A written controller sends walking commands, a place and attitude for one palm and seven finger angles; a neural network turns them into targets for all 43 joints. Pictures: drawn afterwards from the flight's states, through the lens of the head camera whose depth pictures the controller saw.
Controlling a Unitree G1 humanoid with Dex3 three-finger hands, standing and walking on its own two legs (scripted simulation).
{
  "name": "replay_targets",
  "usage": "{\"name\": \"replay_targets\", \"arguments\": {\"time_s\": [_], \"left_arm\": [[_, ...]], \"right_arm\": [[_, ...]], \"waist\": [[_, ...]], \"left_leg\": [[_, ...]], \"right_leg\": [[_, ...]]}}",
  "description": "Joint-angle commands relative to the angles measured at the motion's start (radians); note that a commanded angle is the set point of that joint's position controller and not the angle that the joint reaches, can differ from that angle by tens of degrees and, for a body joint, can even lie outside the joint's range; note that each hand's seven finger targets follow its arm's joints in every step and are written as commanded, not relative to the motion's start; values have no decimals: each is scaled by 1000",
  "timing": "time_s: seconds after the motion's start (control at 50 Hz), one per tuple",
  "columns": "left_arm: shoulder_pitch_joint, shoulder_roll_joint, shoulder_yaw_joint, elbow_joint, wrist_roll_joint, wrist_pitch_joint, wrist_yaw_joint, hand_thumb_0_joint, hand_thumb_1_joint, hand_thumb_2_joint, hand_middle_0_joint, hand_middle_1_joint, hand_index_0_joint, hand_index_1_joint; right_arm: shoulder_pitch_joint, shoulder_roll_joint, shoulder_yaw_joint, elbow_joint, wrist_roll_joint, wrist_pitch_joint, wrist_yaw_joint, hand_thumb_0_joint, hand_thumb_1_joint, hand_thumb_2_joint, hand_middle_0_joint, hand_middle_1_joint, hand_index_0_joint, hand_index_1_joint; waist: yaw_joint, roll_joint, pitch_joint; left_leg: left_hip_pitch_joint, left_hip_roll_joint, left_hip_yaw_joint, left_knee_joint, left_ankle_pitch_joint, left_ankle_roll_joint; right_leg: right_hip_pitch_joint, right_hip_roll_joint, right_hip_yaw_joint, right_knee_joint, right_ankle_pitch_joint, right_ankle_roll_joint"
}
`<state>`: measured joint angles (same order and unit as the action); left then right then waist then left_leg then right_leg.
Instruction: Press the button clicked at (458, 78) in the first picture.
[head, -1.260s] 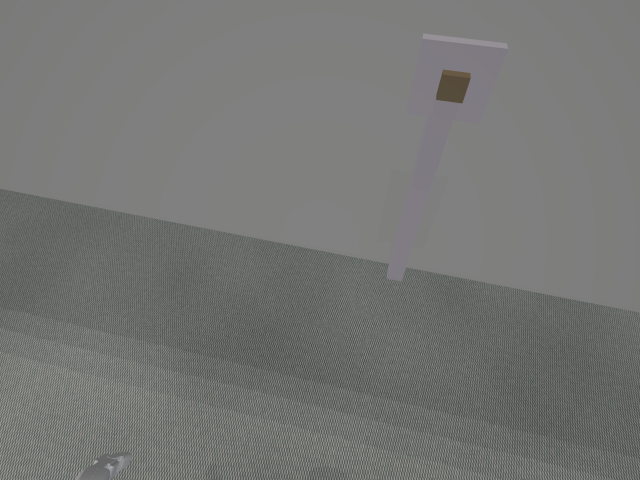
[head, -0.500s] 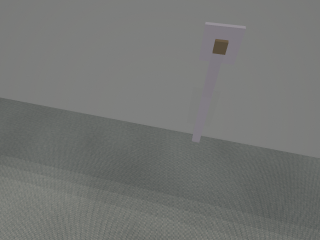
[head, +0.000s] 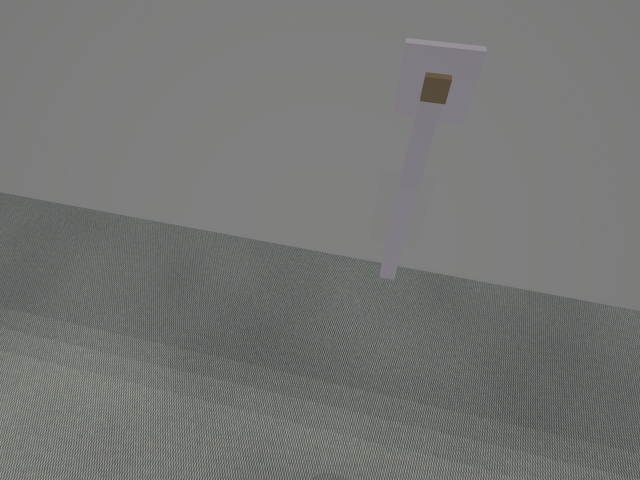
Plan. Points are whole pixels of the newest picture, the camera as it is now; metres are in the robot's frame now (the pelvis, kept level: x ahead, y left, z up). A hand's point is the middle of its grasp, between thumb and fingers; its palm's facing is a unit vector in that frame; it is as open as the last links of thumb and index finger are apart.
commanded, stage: look at it before walking up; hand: left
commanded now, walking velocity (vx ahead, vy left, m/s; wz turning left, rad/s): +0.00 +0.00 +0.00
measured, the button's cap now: (435, 87) +0.95 -0.22 +0.04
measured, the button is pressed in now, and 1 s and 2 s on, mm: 0 0 0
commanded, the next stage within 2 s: walk to a spot facing it in 0.38 s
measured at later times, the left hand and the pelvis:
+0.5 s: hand out of the picture +0.08 +0.25 -0.16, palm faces -0.03 -0.95 -0.32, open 7.4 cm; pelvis +0.01 +0.00 +0.00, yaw +0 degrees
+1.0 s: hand out of the picture +0.06 +0.16 -0.17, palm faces -0.17 -0.95 -0.28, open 7.4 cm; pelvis -0.02 -0.04 -0.02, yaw -13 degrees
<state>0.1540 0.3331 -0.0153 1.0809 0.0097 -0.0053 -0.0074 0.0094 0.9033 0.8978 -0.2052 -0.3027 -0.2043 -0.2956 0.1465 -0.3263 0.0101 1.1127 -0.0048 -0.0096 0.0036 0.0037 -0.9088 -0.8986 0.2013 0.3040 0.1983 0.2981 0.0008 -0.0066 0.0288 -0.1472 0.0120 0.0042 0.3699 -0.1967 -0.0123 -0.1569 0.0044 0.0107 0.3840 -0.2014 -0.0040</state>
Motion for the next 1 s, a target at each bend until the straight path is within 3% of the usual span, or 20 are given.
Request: {"name": "replay_targets", "arguments": {"time_s": [0.0, 0.5, 0.56, 0.58, 0.62, 0.68, 0.7, 0.74, 0.76, 0.78, 0.8, 0.84, 0.86, 0.88, 0.9, 0.92, 0.94, 0.98], "left_arm": [[-35, 199, 46, -58, 1, -20, 18, 0, 900, 900, -200, -300, -200, -300], [-36, 201, 50, -63, 2, -20, 19, 0, 900, 900, -200, -300, -200, -300], [18, 104, 39, -69, 2, 13, 24, 0, 900, 900, -200, -300, -200, -300], [28, 104, 43, -78, 3, 20, 23, 0, 900, 900, -200, -300, -200, -300], [41, 107, 53, -103, 6, 30, 20, 0, 900, 900, -200, -300, -200, -300], [46, 93, 64, -142, 9, 41, 12, 0, 900, 900, -200, -300, -200, -300], [50, 80, 67, -154, 9, 44, 9, 0, 900, 900, -200, -300, -200, -300], [59, 48, 73, -176, 9, 53, 4, 0, 900, 900, -200, -300, -200, -300], [58, 41, 79, -187, 10, 56, 3, 0, 900, 900, -200, -300, -200, -300], [69, 33, 82, -194, 8, 56, 0, 0, 900, 900, -200, -300, -200, -300], [97, 21, 85, -193, 10, 54, -3, 0, 900, 900, -200, -300, -200, -300], [208, 21, 95, -168, 13, 43, -8, 0, 900, 900, -200, -300, -200, -300], [256, 86, 108, -158, 21, 28, -1, 0, 900, 900, -200, -300, -200, -300], [254, 184, 122, -167, 25, 12, 14, 0, 900, 900, -200, -300, -200, -300], [263, 168, 120, -177, 9, 20, 25, 0, 900, 900, -200, -300, -200, -300], [218, 139, 124, -188, 10, 21, 31, 0, 900, 900, -200, -300, -200, -300], [164, 115, 122, -201, 9, 19, 29, 0, 900, 900, -200, -300, -200, -300], [128, 68, 109, -216, 3, 11, 23, 0, 900, 900, -200, -300, -200, -300]], "right_arm": [[-45, -202, -41, -58, -4, -25, -16, 0, -900, -900, 200, 300, 200, 300], [-57, -210, -47, -64, -4, -28, -24, 0, -900, -900, 200, 300, 200, 300], [12, -99, -34, -68, -5, -8, -31, 0, -900, -900, 200, 300, 200, 300], [13, -103, -40, -77, -5, -1, -34, 0, -900, -900, 200, 300, 200, 300], [22, -117, -54, -106, -6, 8, -37, 0, -900, -900, 200, 300, 200, 300], [20, -134, -73, -147, -9, 15, -40, 0, -900, -900, 200, 300, 200, 300], [16, -141, -80, -158, -9, 14, -41, 0, -900, -900, 200, 300, 200, 300], [11, -141, -90, -176, -11, 9, -38, 0, -900, -900, 200, 300, 200, 300], [7, -134, -92, -187, -12, 7, -38, 0, -900, -900, 200, 300, 200, 300], [-9, -129, -95, -199, -14, 6, -39, 0, -900, -900, 200, 300, 200, 300], [-29, -129, -98, -208, -18, 8, -38, 0, -900, -900, 200, 300, 200, 300], [-61, -124, -104, -219, -14, 15, -36, 0, -900, -900, 200, 300, 200, 300], [-44, -76, -99, -227, -6, 26, -31, 0, -900, -900, 200, 300, 200, 300], [-17, 8, -81, -260, -6, 29, -26, 0, -900, -900, 200, 300, 200, 300], [-30, -29, -88, -267, -4, 36, -32, 0, -900, -900, 200, 300, 200, 300], [-41, -31, -93, -261, -4, 40, -29, 0, -900, -900, 200, 300, 200, 300], [-45, -33, -93, -243, -4, 34, -28, 0, -900, -900, 200, 300, 200, 300], [-24, -26, -95, -222, -10, 32, -24, 0, -900, -900, 200, 300, 200, 300]], "waist": [[1, 14, -49], [-1, 13, -65], [-6, 11, -64], [-4, 15, -45], [-4, 21, -43], [-6, 76, -33], [-5, 121, -31], [-1, 212, -24], [-1, 204, -23], [11, 202, -20], [29, 188, -22], [82, 119, -65], [100, -98, -58], [74, -394, -29], [82, -279, -52], [61, -257, -20], [46, -189, -5], [23, -93, -13]], "left_leg": [[0, 105, -100, -66, 69, 34], [63, 119, -74, -45, 198, 31], [60, 128, -25, 10, 221, 14], [57, 133, -15, 24, 210, 14], [51, 152, -15, 41, 179, 24], [33, 207, -36, 27, 139, 54], [31, 247, -59, 7, 158, 80], [25, 348, -96, -38, 275, 165], [3, 365, -83, -31, 310, 183], [-19, 368, -62, -7, 333, 181], [-40, 352, -16, 30, 329, 157], [-100, 290, 76, 209, 197, 75], [-199, 179, 145, 442, -51, -2], [-447, 24, 124, 700, -412, -54], [-409, 41, -17, 758, -392, -34], [-416, 62, -30, 778, -327, -29], [-436, 71, -43, 803, -257, -31], [-414, 75, -40, 792, -149, -46]], "right_leg": [[-6, -119, 111, -75, 44, -29], [9, -118, 109, -47, 225, -31], [-32, -109, 118, 22, 293, -19], [-62, -103, 122, 41, 292, -19], [-107, -84, 126, 88, 271, -20], [-178, -38, 101, 200, 187, -10], [-204, -16, 76, 279, 96, -2], [-262, 0, 6, 482, -267, 18], [-254, -16, 12, 525, -312, 19], [-233, -39, 20, 506, -316, 14], [-188, -48, 0, 449, -279, 10], [-37, -43, -34, 230, -59, 13], [23, -129, 117, 17, 124, -5], [47, -348, 519, -84, 398, -84], [5, -366, 498, -104, 351, -152], [-37, -321, 470, -129, 230, -138], [-40, -284, 462, -114, 162, -141], [-37, -221, 370, -92, 188, -137]]}}
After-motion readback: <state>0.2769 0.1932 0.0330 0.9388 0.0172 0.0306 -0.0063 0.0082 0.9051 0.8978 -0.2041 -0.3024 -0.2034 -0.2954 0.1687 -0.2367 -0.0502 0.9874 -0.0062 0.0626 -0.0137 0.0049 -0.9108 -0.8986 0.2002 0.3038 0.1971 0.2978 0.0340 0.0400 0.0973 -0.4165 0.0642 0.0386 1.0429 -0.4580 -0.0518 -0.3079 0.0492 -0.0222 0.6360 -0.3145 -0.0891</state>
